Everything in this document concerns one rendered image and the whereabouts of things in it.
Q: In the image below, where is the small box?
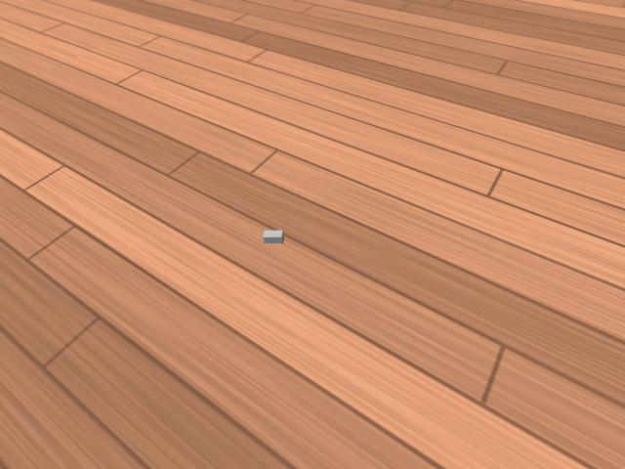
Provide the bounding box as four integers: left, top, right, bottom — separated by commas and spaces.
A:
263, 231, 283, 243

